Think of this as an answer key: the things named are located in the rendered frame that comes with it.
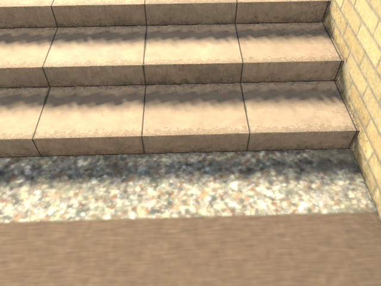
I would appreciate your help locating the stairs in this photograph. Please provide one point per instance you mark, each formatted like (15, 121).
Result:
(110, 77)

